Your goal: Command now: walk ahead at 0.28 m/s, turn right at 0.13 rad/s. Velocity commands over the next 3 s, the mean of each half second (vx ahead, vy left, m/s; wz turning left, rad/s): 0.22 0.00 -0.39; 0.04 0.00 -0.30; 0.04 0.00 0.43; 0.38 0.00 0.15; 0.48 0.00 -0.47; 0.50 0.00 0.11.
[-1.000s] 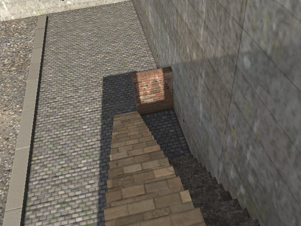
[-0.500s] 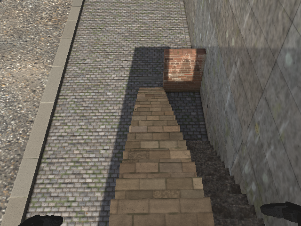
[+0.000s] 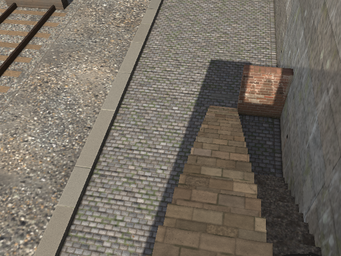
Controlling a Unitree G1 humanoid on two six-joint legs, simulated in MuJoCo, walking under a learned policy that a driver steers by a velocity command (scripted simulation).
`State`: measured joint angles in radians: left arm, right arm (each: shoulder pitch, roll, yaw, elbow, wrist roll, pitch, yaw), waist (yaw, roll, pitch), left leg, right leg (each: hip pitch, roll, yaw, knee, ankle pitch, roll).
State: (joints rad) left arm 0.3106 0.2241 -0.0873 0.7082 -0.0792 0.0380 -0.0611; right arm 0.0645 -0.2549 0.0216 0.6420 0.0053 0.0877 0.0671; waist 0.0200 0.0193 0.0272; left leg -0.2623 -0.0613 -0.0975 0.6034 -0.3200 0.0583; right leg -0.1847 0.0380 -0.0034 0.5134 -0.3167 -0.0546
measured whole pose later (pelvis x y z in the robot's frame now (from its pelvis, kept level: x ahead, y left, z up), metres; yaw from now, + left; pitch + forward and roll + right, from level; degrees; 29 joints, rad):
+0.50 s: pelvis +0.02 +0.02 -0.02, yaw -13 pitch -2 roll +1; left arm 0.04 0.31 -0.01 0.44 -0.04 0.16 -0.02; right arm 0.12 -0.29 0.05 0.55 0.03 0.07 0.03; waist -0.04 0.03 0.01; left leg -0.21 0.02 0.15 0.69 -0.44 0.02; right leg -0.29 0.07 0.11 0.75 -0.43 -0.03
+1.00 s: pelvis -0.01 +0.02 -0.01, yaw -21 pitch -2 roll -1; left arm 0.06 0.22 -0.03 0.61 -0.01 0.11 0.02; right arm 0.29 -0.25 0.06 0.83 -0.02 0.05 0.10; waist -0.01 0.00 -0.01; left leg -0.24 -0.06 -0.02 0.62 -0.37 0.04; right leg -0.30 0.19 0.19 0.66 -0.39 -0.07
